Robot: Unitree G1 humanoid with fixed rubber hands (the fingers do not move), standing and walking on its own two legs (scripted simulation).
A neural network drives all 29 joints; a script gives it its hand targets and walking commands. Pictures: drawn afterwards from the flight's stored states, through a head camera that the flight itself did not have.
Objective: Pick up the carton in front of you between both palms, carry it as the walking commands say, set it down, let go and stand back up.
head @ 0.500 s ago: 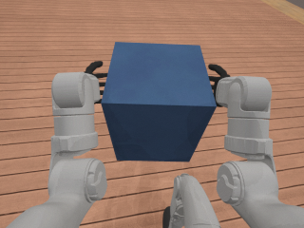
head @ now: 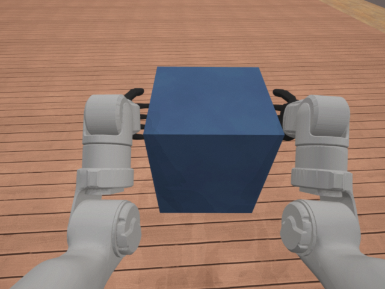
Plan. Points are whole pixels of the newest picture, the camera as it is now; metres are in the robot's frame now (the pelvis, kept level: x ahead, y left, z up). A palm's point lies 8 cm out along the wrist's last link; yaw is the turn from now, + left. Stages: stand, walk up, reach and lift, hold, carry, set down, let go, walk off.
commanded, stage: carry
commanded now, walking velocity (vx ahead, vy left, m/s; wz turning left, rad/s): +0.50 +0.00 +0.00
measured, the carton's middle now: (206, 143) +0.40 +0.01 +0.14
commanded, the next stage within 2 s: none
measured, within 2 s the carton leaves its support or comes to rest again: neither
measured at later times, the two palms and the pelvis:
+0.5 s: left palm (165, 89) +0.62 +0.12 +0.13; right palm (268, 95) +0.62 -0.17 +0.13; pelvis +0.26 -0.02 +0.01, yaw +0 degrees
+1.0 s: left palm (165, 88) +0.68 +0.13 +0.11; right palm (259, 91) +0.68 -0.16 +0.10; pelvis +0.42 -0.01 +0.02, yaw -1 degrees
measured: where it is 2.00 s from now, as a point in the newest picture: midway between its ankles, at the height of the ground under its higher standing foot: (202, 285)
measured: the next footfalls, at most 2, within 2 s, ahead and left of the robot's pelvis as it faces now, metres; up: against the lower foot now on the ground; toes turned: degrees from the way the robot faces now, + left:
left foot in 0.02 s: +0.17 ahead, +0.11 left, +0.00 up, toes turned +5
right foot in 0.44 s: +0.38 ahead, -0.13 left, +0.00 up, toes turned -2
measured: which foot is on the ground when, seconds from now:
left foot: up 0.00-0.00, down 0.02-0.46, up 0.48-0.68, down 0.70-1.00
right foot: down 0.00-0.04, up 0.06-0.42, down 0.44-1.00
